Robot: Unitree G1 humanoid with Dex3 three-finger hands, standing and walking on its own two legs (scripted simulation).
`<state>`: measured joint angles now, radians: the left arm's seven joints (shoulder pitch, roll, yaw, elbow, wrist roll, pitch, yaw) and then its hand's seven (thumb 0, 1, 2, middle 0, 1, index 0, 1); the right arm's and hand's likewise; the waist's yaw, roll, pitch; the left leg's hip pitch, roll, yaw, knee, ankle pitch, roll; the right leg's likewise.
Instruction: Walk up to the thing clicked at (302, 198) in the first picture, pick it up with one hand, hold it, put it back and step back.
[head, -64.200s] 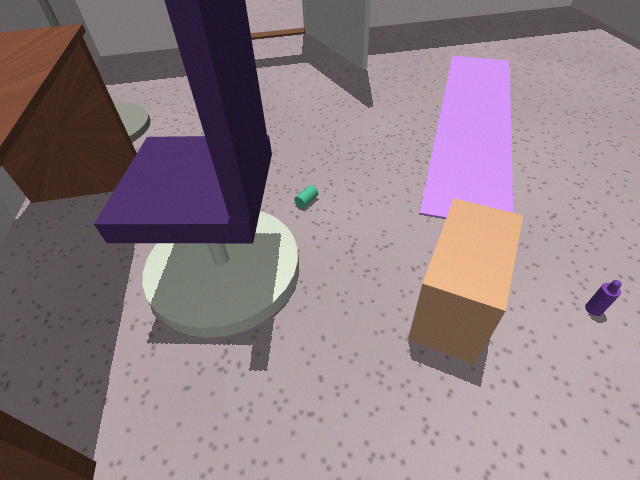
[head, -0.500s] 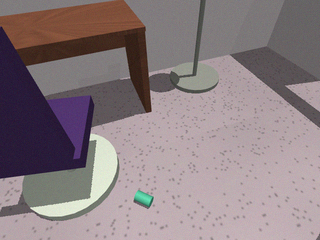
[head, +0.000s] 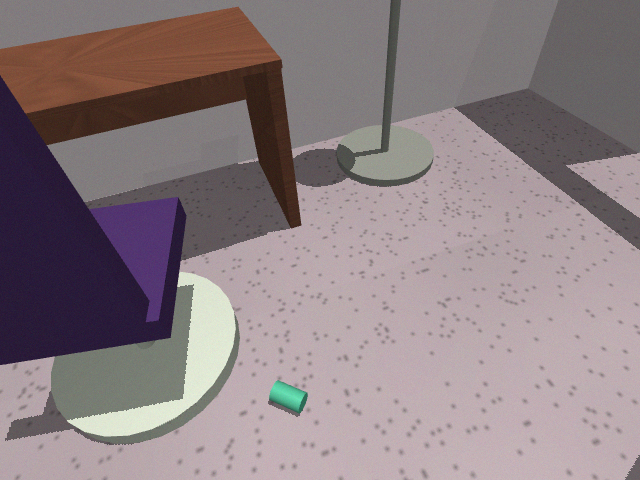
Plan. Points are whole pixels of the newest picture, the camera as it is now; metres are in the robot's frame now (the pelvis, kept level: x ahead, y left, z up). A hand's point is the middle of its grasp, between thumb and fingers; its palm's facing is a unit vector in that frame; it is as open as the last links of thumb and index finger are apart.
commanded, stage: stand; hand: left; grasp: from above
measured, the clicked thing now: (288, 396) +0.52 +0.19 -0.75
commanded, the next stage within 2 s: step back in 1.46 s
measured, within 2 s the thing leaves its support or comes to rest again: neither
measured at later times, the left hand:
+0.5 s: hand out of the picture +0.09 +0.23 -0.15, palm faces -0.01 -0.94 -0.34, open 7.4 cm
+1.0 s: hand out of the picture +0.10 +0.23 -0.15, palm faces -0.03 -0.94 -0.34, open 7.4 cm
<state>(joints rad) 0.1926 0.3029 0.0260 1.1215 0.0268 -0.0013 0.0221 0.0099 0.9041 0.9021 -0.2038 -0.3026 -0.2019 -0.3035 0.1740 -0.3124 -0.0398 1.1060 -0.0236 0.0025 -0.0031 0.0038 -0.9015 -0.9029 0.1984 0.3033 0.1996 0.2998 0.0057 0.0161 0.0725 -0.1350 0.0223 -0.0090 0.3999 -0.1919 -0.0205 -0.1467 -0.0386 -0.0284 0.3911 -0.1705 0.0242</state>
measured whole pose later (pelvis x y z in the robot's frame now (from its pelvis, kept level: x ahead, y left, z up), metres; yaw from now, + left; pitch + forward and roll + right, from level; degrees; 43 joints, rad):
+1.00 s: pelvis +0.02 -0.01 +0.00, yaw -2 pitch -3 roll +0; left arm 0.11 0.32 0.02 1.14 0.01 -0.01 0.01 0.01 0.90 0.90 -0.20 -0.30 -0.20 -0.30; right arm 0.12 -0.33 -0.01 1.14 -0.02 -0.01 0.00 0.00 -0.90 -0.90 0.20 0.30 0.20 0.30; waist -0.01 0.01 0.06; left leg -0.09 0.05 0.01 0.33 -0.19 -0.04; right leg -0.13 -0.01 -0.01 0.35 -0.18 0.00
